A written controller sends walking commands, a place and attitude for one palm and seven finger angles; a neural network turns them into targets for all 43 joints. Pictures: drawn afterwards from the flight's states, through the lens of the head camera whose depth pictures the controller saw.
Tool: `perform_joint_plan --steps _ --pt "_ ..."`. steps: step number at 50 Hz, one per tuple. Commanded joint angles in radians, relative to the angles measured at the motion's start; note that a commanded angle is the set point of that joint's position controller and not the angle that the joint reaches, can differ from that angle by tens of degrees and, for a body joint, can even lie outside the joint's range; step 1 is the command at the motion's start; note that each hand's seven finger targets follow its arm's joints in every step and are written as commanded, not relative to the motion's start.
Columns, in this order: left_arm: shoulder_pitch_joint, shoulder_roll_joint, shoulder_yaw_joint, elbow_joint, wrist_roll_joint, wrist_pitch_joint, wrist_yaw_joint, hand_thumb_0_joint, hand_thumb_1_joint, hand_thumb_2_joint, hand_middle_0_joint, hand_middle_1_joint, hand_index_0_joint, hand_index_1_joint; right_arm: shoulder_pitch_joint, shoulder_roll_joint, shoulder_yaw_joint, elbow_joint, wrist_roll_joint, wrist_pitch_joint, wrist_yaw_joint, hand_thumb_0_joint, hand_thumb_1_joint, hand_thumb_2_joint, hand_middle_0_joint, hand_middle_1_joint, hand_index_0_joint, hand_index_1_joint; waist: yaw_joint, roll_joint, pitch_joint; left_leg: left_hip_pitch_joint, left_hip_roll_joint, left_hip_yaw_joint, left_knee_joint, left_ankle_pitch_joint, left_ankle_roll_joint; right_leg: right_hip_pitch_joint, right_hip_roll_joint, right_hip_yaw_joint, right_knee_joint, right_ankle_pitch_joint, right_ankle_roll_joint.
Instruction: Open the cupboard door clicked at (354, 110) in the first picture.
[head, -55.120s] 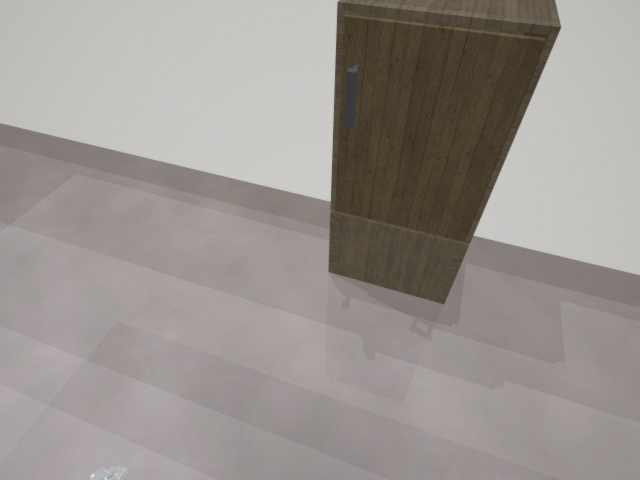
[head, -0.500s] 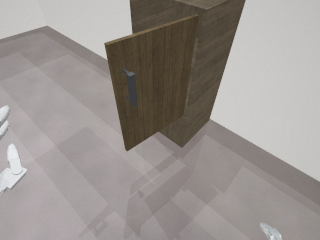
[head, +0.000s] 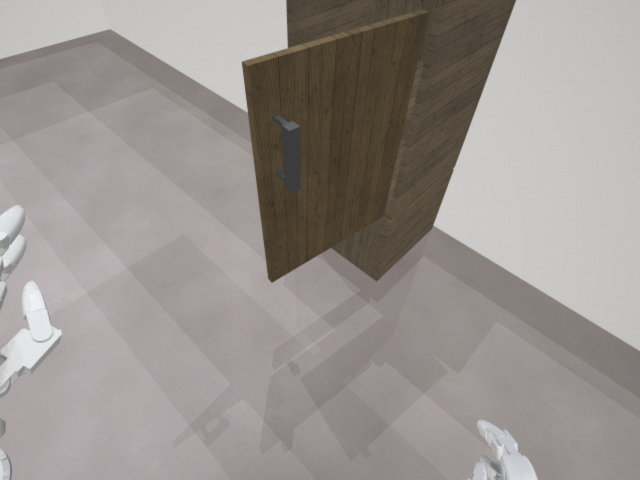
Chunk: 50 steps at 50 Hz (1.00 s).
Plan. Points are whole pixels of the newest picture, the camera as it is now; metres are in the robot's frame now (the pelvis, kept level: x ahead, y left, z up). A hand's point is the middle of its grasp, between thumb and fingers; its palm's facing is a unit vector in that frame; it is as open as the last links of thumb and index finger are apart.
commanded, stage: let the arm hang, fingers relaxed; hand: left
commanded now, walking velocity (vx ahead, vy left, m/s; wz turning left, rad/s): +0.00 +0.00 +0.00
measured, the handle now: (285, 153) +0.66 +0.12 +0.03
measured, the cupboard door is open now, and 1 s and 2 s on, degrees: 82 82 82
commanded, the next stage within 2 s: look to check the result in 1.12 s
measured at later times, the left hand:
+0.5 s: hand out of the picture -0.04 +0.21 -0.16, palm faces +0.06 -0.97 -0.23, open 7.1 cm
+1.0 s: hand out of the picture +0.01 +0.21 -0.16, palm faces +0.04 -0.97 -0.24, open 7.4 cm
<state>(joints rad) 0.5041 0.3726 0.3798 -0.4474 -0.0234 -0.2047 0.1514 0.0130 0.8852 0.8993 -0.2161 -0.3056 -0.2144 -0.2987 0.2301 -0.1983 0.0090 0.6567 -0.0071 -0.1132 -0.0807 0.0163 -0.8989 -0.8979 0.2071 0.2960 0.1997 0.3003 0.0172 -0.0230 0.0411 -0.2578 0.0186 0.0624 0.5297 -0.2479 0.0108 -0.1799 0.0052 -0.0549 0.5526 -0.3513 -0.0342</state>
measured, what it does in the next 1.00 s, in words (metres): stands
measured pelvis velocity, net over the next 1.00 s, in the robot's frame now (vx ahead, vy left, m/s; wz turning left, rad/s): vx -0.02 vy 0.01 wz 0.04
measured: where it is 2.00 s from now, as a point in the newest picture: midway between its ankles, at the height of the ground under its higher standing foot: outside the picture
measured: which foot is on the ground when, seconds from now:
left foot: down 0.00-1.00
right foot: down 0.00-1.00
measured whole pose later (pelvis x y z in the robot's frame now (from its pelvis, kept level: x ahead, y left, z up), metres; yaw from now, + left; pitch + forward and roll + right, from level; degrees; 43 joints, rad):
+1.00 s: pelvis -0.02 +0.01 +0.01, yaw +2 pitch -2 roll +0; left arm 0.20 0.20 0.01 1.13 0.01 -0.01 0.01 0.00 0.90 0.90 -0.21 -0.30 -0.20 -0.30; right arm 0.20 -0.20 -0.01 1.15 -0.02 0.01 -0.02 0.01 -0.90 -0.90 0.20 0.30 0.20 0.30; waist -0.02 0.02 0.06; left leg -0.21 -0.01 0.04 0.38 -0.13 0.03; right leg -0.13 0.00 -0.03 0.41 -0.24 -0.01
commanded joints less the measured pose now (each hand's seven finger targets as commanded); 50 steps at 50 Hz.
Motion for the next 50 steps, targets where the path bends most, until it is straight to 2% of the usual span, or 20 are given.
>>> perform_joint_plan --steps 1,2,3,5,6,7,8,9,10,12,13,15,18,22,27,31,36,42,45,50 --pt "-0.072 -0.015 -0.269 0.552 0.075 0.105 -0.119 0.000 0.900 0.900 -0.200 -0.300 -0.200 -0.300 -0.112 -0.292 -0.099 0.059 0.003 -0.078 0.078 0.000 -0.900 -0.900 0.200 0.300 0.200 0.300 -0.069 0.165 -0.064 -0.018 0.132 -0.167 -0.017 0.530 0.078 -0.112 -0.074 0.012 0.115 0.356 0.031" --pt "-0.067 -0.058 -0.262 0.599 0.059 0.192 -0.136 0.000 0.900 0.900 -0.200 -0.300 -0.200 -0.300 -0.039 -0.221 -0.096 0.058 0.008 -0.004 0.081 0.000 -0.900 -0.900 0.200 0.300 0.200 0.300 -0.047 0.160 -0.130 0.020 0.142 -0.159 -0.039 0.633 0.084 -0.096 -0.060 0.041 0.124 0.169 0.032" --pt "-0.046 -0.086 -0.274 0.591 0.053 0.219 -0.137 0.000 0.900 0.900 -0.200 -0.300 -0.200 -0.300 -0.032 -0.199 -0.081 0.038 0.006 0.022 0.077 0.000 -0.900 -0.900 0.200 0.300 0.200 0.300 -0.040 0.191 -0.130 0.034 0.170 -0.173 -0.054 0.644 0.093 -0.124 -0.044 0.029 0.139 0.020 0.041" --pt "-0.113 -0.072 -0.290 0.668 0.051 0.210 -0.137 0.000 0.900 0.900 -0.200 -0.300 -0.200 -0.300 -0.042 -0.196 -0.062 0.038 -0.009 0.042 0.076 0.000 -0.900 -0.900 0.200 0.300 0.200 0.300 -0.026 0.053 -0.167 0.026 0.202 -0.250 -0.067 0.598 0.125 -0.101 -0.034 0.048 0.102 -0.071 0.039" --pt "-0.132 -0.048 -0.290 0.724 0.052 0.204 -0.138 0.000 0.900 0.900 -0.200 -0.300 -0.200 -0.300 -0.053 -0.199 -0.055 0.038 -0.012 0.049 0.076 0.000 -0.900 -0.900 0.200 0.300 0.200 0.300 -0.015 -0.017 -0.168 0.002 0.195 -0.256 -0.069 0.535 0.120 -0.052 -0.041 0.054 0.053 -0.021 0.035" --pt "-0.131 -0.024 -0.289 0.793 0.055 0.197 -0.137 0.000 0.900 0.900 -0.200 -0.300 -0.200 -0.300 -0.069 -0.198 -0.050 0.047 -0.012 0.052 0.076 0.000 -0.900 -0.900 0.200 0.300 0.200 0.300 0.003 -0.096 -0.184 -0.028 0.155 -0.224 -0.040 0.463 0.092 0.025 -0.060 0.071 -0.019 0.163 0.027" --pt "-0.156 0.009 -0.289 0.860 0.060 0.189 -0.136 0.000 0.900 0.900 -0.200 -0.300 -0.200 -0.300 -0.075 -0.184 -0.049 0.066 -0.009 0.056 0.077 0.000 -0.900 -0.900 0.200 0.300 0.200 0.300 -0.002 -0.185 -0.187 -0.044 0.094 -0.163 -0.008 0.364 0.050 0.058 -0.108 0.122 -0.062 0.329 0.007" --pt "-0.195 0.042 -0.292 0.918 0.057 0.185 -0.136 0.000 0.900 0.900 -0.200 -0.300 -0.200 -0.300 -0.072 -0.177 -0.048 0.079 -0.007 0.063 0.081 0.000 -0.900 -0.900 0.200 0.300 0.200 0.300 -0.016 -0.187 -0.163 -0.037 0.050 -0.124 -0.007 0.262 0.023 0.033 -0.165 0.167 -0.090 0.410 -0.020" --pt "-0.232 0.051 -0.298 0.974 0.054 0.184 -0.135 0.000 0.900 0.900 -0.200 -0.300 -0.200 -0.300 -0.082 -0.175 -0.049 0.107 -0.012 0.077 0.080 0.000 -0.900 -0.900 0.200 0.300 0.200 0.300 -0.021 -0.236 -0.128 -0.021 0.024 -0.102 0.008 0.178 0.014 -0.003 -0.180 0.185 -0.123 0.429 -0.037" --pt "-0.277 0.035 -0.319 1.080 0.045 0.188 -0.132 0.000 0.900 0.900 -0.200 -0.300 -0.200 -0.300 -0.077 -0.162 -0.045 0.155 -0.020 0.099 0.081 0.000 -0.900 -0.900 0.200 0.300 0.200 0.300 -0.038 -0.111 -0.068 0.037 0.021 -0.093 -0.027 0.159 0.009 -0.075 -0.171 0.176 -0.148 0.345 -0.043" --pt "-0.282 0.019 -0.329 1.123 0.041 0.191 -0.130 0.000 0.900 0.900 -0.200 -0.300 -0.200 -0.300 -0.073 -0.152 -0.037 0.178 -0.021 0.105 0.081 0.000 -0.900 -0.900 0.200 0.300 0.200 0.300 -0.043 0.002 -0.052 0.064 0.033 -0.106 -0.063 0.194 0.008 -0.092 -0.144 0.161 -0.149 0.265 -0.029" --pt "-0.253 -0.010 -0.344 1.215 0.036 0.195 -0.126 0.000 0.900 0.900 -0.200 -0.300 -0.200 -0.300 -0.074 -0.141 -0.027 0.223 -0.021 0.109 0.078 0.000 -0.900 -0.900 0.200 0.300 0.200 0.300 -0.027 0.150 -0.048 0.052 0.060 -0.144 -0.124 0.193 0.020 -0.052 -0.100 0.141 -0.158 0.155 -0.006" --pt "-0.208 -0.047 -0.336 1.328 0.037 0.194 -0.125 0.000 0.900 0.900 -0.200 -0.300 -0.200 -0.300 -0.055 -0.118 -0.029 0.274 -0.022 0.115 0.067 0.000 -0.900 -0.900 0.200 0.300 0.200 0.300 -0.021 0.207 -0.036 0.034 0.058 -0.149 -0.158 0.081 0.021 -0.017 -0.093 0.133 -0.204 0.110 -0.017" --pt "-0.214 -0.036 -0.345 1.424 0.033 0.188 -0.128 0.000 0.900 0.900 -0.200 -0.300 -0.200 -0.300 -0.012 -0.125 -0.035 0.335 -0.015 0.119 0.061 0.000 -0.900 -0.900 0.200 0.300 0.200 0.300 -0.029 0.095 -0.065 0.082 0.065 -0.150 -0.160 0.069 0.021 -0.012 -0.098 0.129 -0.240 0.105 -0.022" --pt "-0.218 -0.040 -0.352 1.506 0.031 0.189 -0.126 0.000 0.900 0.900 -0.200 -0.300 -0.200 -0.300 0.012 -0.135 -0.037 0.396 -0.012 0.120 0.056 0.000 -0.900 -0.900 0.200 0.300 0.200 0.300 -0.032 0.019 0.003 0.091 0.076 -0.151 -0.186 0.062 0.025 -0.056 -0.098 0.118 -0.261 0.068 -0.023" --pt "-0.209 -0.036 -0.351 1.539 0.032 0.193 -0.125 0.000 0.900 0.900 -0.200 -0.300 -0.200 -0.300 0.019 -0.133 -0.038 0.424 -0.013 0.122 0.055 0.000 -0.900 -0.900 0.200 0.300 0.200 0.300 -0.030 0.025 0.041 0.072 0.077 -0.153 -0.214 0.006 0.026 -0.071 -0.097 0.117 -0.266 0.023 -0.023" --pt "-0.214 -0.027 -0.348 1.555 0.034 0.194 -0.124 0.000 0.900 0.900 -0.200 -0.300 -0.200 -0.300 0.021 -0.131 -0.042 0.441 -0.015 0.124 0.059 0.000 -0.900 -0.900 0.200 0.300 0.200 0.300 -0.030 -0.008 0.042 0.074 0.069 -0.147 -0.218 -0.026 0.025 -0.091 -0.101 0.121 -0.272 -0.036 -0.021" --pt "-0.236 -0.025 -0.344 1.553 0.035 0.189 -0.122 0.000 0.900 0.900 -0.200 -0.300 -0.200 -0.300 0.008 -0.129 -0.042 0.452 -0.017 0.116 0.058 0.000 -0.900 -0.900 0.200 0.300 0.200 0.300 -0.029 0.039 0.035 0.069 0.075 -0.153 -0.231 0.015 0.024 -0.068 -0.102 0.121 -0.254 0.030 -0.019" --pt "-0.241 -0.019 -0.342 1.552 0.036 0.184 -0.122 0.000 0.900 0.900 -0.200 -0.300 -0.200 -0.300 -0.006 -0.134 -0.043 0.451 -0.015 0.109 0.058 0.000 -0.900 -0.900 0.200 0.300 0.200 0.300 -0.024 0.039 0.017 0.081 0.078 -0.153 -0.226 0.082 0.025 -0.041 -0.104 0.119 -0.248 0.091 -0.017" --pt "-0.265 -0.013 -0.339 1.548 0.036 0.182 -0.123 0.000 0.900 0.900 -0.200 -0.300 -0.200 -0.300 -0.021 -0.147 -0.044 0.449 -0.015 0.105 0.057 0.000 -0.900 -0.900 0.200 0.300 0.200 0.300 -0.025 0.044 0.028 0.078 0.081 -0.156 -0.236 0.090 0.023 -0.031 -0.105 0.115 -0.255 0.101 -0.015"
